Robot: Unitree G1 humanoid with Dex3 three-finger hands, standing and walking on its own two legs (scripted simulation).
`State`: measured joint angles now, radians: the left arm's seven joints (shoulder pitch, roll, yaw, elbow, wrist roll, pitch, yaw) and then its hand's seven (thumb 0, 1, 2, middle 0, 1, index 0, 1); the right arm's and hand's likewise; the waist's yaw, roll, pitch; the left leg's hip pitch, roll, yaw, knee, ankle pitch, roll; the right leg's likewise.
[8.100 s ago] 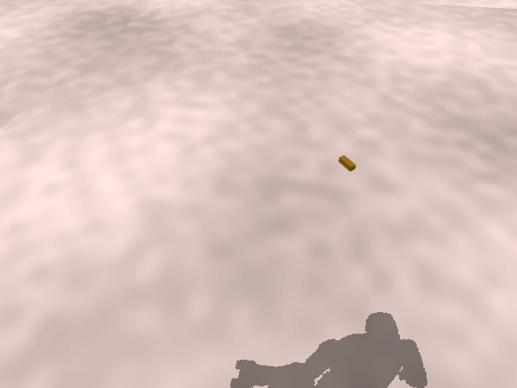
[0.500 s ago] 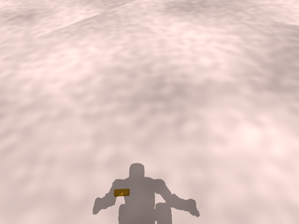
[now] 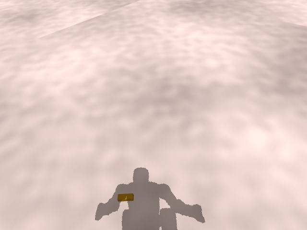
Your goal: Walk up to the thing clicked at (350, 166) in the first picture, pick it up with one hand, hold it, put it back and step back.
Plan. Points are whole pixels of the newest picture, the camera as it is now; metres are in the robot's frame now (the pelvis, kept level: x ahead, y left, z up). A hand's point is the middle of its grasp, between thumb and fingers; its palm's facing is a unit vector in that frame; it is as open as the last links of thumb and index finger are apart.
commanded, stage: stand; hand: left
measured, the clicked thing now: (125, 197) +0.47 +0.23 -0.77
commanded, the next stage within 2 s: walk up in 1.92 s
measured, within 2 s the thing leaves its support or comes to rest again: neither
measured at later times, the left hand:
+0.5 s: hand out of the picture +0.08 +0.26 -0.15, palm faces -0.02 -0.93 -0.36, open 7.4 cm
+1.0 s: hand out of the picture +0.08 +0.26 -0.15, palm faces -0.02 -0.93 -0.37, open 7.3 cm
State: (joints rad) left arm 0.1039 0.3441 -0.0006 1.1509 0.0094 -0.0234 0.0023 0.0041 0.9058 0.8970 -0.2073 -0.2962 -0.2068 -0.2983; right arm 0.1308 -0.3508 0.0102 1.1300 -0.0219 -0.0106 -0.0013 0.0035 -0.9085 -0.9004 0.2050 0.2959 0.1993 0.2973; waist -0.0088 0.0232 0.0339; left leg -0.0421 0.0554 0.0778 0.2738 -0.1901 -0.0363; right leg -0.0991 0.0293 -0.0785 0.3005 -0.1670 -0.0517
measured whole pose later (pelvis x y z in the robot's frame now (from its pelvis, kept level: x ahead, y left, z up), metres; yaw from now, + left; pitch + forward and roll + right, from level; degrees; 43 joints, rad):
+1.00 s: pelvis +0.00 +0.00 +0.00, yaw +0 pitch -2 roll +0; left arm 0.10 0.34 0.00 1.15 0.01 -0.02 0.00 0.00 0.91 0.90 -0.21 -0.30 -0.21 -0.30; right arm 0.13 -0.35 0.01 1.13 -0.02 -0.01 0.00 0.00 -0.91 -0.90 0.21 0.30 0.20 0.30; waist -0.01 0.02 0.04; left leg -0.04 0.05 0.08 0.27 -0.19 -0.03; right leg -0.09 0.02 -0.08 0.30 -0.17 -0.04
